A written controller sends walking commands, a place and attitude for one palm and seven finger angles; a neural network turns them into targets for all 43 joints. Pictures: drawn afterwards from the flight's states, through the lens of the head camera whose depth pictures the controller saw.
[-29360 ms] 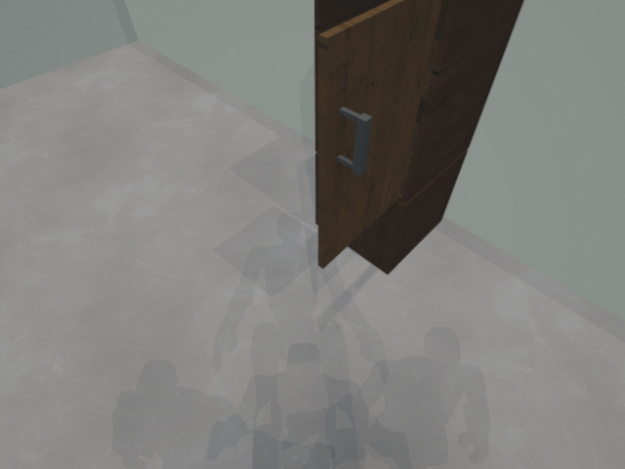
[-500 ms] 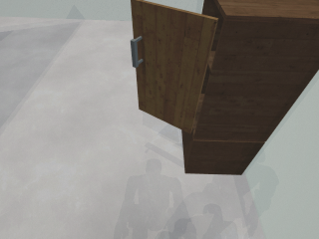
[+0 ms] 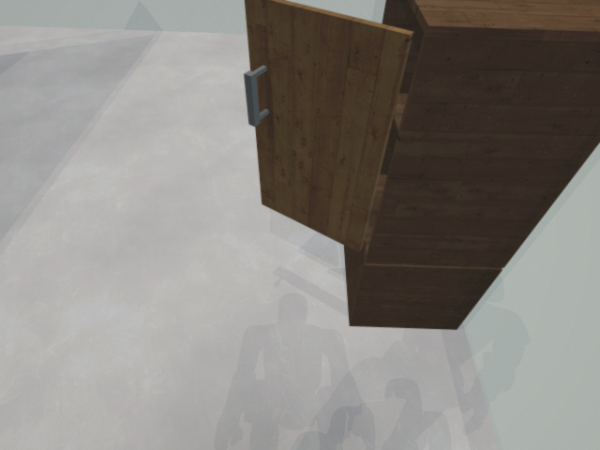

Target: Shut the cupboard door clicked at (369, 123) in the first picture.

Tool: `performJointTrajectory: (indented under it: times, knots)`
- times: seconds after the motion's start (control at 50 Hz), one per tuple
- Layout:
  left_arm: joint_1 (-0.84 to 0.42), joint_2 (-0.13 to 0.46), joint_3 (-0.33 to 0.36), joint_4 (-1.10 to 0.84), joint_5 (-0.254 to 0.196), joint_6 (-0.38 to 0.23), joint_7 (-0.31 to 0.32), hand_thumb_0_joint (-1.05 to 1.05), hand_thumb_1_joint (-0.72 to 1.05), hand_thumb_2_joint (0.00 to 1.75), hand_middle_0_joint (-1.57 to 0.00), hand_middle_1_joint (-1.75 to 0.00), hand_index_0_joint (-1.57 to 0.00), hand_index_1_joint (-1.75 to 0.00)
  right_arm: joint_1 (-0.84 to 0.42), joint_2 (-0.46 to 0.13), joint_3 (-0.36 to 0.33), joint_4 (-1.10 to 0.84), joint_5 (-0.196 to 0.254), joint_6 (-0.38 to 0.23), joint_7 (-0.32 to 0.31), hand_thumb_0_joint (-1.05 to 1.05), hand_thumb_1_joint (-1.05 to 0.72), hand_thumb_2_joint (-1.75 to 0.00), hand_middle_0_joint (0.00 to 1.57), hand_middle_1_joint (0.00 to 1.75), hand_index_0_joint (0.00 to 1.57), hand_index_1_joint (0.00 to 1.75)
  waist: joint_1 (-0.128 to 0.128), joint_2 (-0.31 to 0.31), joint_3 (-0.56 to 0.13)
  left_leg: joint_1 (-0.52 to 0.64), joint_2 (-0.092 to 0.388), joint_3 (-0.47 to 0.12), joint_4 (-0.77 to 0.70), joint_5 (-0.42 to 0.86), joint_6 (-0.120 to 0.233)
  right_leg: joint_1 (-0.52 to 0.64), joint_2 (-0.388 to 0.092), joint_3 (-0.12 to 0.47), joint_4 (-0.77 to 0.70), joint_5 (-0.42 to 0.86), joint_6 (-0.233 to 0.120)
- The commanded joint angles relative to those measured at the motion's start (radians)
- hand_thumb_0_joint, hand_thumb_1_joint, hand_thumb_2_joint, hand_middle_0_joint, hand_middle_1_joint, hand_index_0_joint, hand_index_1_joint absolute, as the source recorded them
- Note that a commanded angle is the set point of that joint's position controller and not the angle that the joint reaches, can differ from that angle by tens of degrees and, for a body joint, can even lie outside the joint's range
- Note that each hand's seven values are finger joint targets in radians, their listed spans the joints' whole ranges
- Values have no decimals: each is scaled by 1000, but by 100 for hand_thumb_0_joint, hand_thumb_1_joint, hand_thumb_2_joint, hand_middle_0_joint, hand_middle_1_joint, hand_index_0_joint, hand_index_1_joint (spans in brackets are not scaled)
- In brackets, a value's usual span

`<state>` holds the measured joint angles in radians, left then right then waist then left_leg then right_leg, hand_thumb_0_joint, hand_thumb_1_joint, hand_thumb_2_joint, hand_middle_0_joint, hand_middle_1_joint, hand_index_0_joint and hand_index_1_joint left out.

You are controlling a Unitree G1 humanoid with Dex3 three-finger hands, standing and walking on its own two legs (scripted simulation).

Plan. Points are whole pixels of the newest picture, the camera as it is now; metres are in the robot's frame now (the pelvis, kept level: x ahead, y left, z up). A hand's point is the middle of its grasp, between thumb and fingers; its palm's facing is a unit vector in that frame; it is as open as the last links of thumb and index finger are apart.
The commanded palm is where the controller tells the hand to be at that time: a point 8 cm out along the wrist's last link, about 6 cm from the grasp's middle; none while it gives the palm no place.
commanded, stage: walk to a spot facing it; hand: left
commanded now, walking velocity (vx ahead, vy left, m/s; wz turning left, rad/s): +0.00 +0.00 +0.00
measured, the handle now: (257, 96) +0.82 +0.15 +0.05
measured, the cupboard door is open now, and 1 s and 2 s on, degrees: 59 59 59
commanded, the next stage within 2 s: none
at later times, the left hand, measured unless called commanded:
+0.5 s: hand out of the picture +0.00 +0.22 -0.20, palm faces +0.22 -0.95 -0.22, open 7.4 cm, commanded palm none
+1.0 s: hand out of the picture -0.03 +0.20 -0.17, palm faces +0.47 -0.84 -0.28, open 7.4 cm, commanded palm none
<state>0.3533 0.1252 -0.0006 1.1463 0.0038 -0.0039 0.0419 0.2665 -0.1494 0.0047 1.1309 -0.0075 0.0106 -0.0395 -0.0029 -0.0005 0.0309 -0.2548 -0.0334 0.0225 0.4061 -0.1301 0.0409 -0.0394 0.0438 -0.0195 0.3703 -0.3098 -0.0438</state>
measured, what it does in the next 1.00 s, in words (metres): steps on the spot, turning left: right foot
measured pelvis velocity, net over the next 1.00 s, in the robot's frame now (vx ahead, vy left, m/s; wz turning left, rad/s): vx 0.00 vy -0.02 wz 0.55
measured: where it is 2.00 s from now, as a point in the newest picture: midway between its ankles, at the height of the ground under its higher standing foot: outside the picture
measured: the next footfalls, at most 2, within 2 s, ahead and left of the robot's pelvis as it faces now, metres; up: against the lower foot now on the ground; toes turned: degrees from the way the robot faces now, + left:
right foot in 0.82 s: +0.08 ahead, -0.15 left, +0.00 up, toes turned +25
left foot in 1.06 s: -0.02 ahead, +0.12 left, +0.00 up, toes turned +38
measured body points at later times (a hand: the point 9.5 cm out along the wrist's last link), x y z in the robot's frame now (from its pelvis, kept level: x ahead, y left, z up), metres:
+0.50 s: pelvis +0.00 +0.02 -0.03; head +0.04 +0.04 +0.42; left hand -0.01 +0.27 -0.19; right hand +0.06 -0.22 -0.17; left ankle +0.04 +0.11 -0.74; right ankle -0.05 -0.10 -0.70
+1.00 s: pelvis +0.00 -0.02 -0.01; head +0.07 +0.01 +0.43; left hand -0.06 +0.24 -0.15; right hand +0.20 -0.22 -0.15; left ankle -0.04 +0.09 -0.70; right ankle +0.04 -0.17 -0.74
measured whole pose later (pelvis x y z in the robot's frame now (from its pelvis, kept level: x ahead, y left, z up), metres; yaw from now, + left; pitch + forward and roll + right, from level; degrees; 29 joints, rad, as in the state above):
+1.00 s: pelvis +0.00 -0.02 -0.01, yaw +32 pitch +2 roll +2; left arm 0.19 0.23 0.05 0.86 0.03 0.03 0.03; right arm 0.18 -0.27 -0.09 0.86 -0.02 0.07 0.03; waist -0.04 -0.02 0.13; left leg -0.48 -0.01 0.04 0.89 -0.43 -0.05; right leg -0.24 -0.13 -0.08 0.58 -0.36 0.05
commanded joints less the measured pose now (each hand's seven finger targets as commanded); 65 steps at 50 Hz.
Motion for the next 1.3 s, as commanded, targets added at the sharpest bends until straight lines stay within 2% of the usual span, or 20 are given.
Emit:
performJointTrajectory:
  times: [0.0,0.16,0.3,0.36,0.38,0.4,0.44,0.48,0.74,0.76,0.78,0.82,0.88,0.96,1.0,1.04,1.06,1.24,1.26,1.28]
  knots:
    - [92,105,16,-6,4,-10,7,0,90,90,-20,-30,-20,-30,66,-107,-14,-13,-1,-12,-10,0,-90,-90,20,30,20,30,-5,-3,69,98,124,-129,-45,94,10,-156,-136,98,-105,114,-5]
    - [80,129,42,-41,6,6,14,0,90,90,-20,-30,-20,-30,56,-102,-23,-45,-4,3,-4,0,-90,-90,20,30,20,30,4,-24,49,-19,103,-135,47,141,10,-85,-176,53,-14,202,-11]
    - [-15,201,86,-147,28,12,14,0,90,90,-20,-30,-20,-30,-35,-97,-60,-148,-9,34,18,0,-90,-90,20,30,20,30,3,-89,130,-252,78,2,510,-368,-44,-78,-419,88,19,603,-180]
    - [-44,247,103,-181,20,9,7,0,90,90,-20,-30,-20,-30,26,-98,-59,-164,-15,32,25,0,-90,-90,20,30,20,30,-34,-59,68,-106,66,60,251,-198,-38,-63,-364,-49,252,768,-90]
    - [-39,244,103,-197,12,11,2,0,90,90,-20,-30,-20,-30,99,-129,-67,-159,-20,24,27,0,-90,-90,20,30,20,30,-61,37,4,36,99,-23,134,124,5,-153,-296,-113,419,633,-13]
    - [-10,196,96,-231,-2,16,-3,0,90,90,-20,-30,-20,-30,142,-217,-82,-168,-30,15,23,0,-90,-90,20,30,20,30,-59,288,-47,141,314,-376,49,505,147,-352,-150,-158,643,160,72]
    - [-142,179,87,-288,11,30,4,0,90,90,-20,-30,-20,-30,151,-276,-97,-163,-28,17,16,0,-90,-90,20,30,20,30,-76,148,-51,26,421,-570,-112,152,221,-421,-100,22,833,-347,54]
    - [-176,177,92,-299,18,31,-7,0,90,90,-20,-30,-20,-30,54,-256,-93,-205,-31,13,12,0,-90,-90,20,30,20,30,-44,79,-2,-86,350,-519,-158,-196,167,-446,-124,57,819,-199,64]
    - [-36,215,99,-326,19,35,-18,0,90,90,-20,-30,-20,-30,-93,-272,-130,-296,-24,42,29,0,-90,-90,20,30,20,30,34,172,-99,-167,124,-395,-86,-247,43,-108,-13,-27,138,-49,79]
    - [-2,267,109,-326,26,27,-13,0,90,90,-20,-30,-20,-30,-92,-227,-126,-306,-14,49,35,0,-90,-90,20,30,20,30,45,52,-92,-287,40,-319,44,-326,-19,-3,-116,77,-41,-89,36]
    - [-28,369,130,-349,44,18,-4,0,90,90,-20,-30,-20,-30,-72,-149,-118,-326,-6,50,41,0,-90,-90,20,30,20,30,44,-250,-60,-438,-105,-129,414,-376,-103,-29,-427,460,-235,-315,-87]
    - [-261,351,114,-420,31,24,6,0,90,90,-20,-30,-20,-30,-26,-174,-123,-341,-25,55,53,0,-90,-90,20,30,20,30,-56,-109,4,-345,-19,-121,816,-379,-78,-341,-510,372,-187,-190,-144]
    - [-239,268,96,-383,32,2,0,0,90,90,-20,-30,-20,-30,-57,-173,-110,-335,-9,38,66,0,-90,-90,20,30,20,30,-47,-233,-2,-327,46,-33,707,-325,-95,-163,-356,65,27,419,-95]
    - [-87,333,114,-335,32,8,-5,0,90,90,-20,-30,-20,-30,-135,-145,-85,-355,-4,27,72,0,-90,-90,20,30,20,30,29,-212,-47,-193,9,89,307,-268,-84,-25,-353,-24,190,677,-36]
    - [-74,331,115,-334,20,13,-9,0,90,90,-20,-30,-20,-30,-71,-183,-89,-338,-8,21,70,0,-90,-90,20,30,20,30,-6,-167,-92,-8,7,73,115,-86,-65,-96,-336,-68,309,610,22]
    - [-68,216,87,-388,11,17,-18,0,90,90,-20,-30,-20,-30,61,-364,-135,-314,-19,8,57,0,-90,-90,20,30,20,30,-67,314,-198,328,412,-445,56,703,153,-515,-151,-122,690,-316,137]
    - [-149,219,78,-423,19,25,-14,0,90,90,-20,-30,-20,-30,128,-373,-136,-286,-19,14,45,0,-90,-90,20,30,20,30,-112,185,-213,301,463,-456,36,618,219,-540,-150,-17,795,-371,113]
    - [-30,197,94,-343,12,24,-27,0,90,90,-20,-30,-20,-30,-149,-279,-112,-337,-21,29,22,0,-90,-90,20,30,20,30,33,121,-109,-119,191,-295,68,53,71,-161,-55,-48,251,-10,99]
    - [15,226,104,-337,20,16,-23,0,90,90,-20,-30,-20,-30,-160,-241,-109,-348,-12,31,28,0,-90,-90,20,30,20,30,57,26,-93,-230,117,-250,154,-102,25,-56,-110,6,89,31,87]
    - [18,315,122,-348,38,2,-14,0,90,90,-20,-30,-20,-30,-135,-172,-104,-363,-4,33,38,0,-90,-90,20,30,20,30,60,-258,-66,-401,-30,-115,402,-348,-58,-17,-373,348,-98,-75,-9]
